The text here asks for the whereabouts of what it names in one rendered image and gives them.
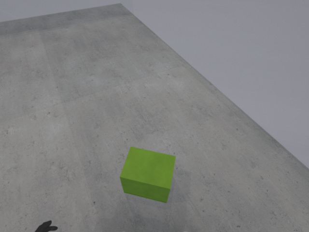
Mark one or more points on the carton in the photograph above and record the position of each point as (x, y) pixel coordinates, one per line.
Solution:
(147, 174)

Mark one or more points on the robot left hand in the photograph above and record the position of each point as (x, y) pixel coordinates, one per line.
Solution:
(45, 227)

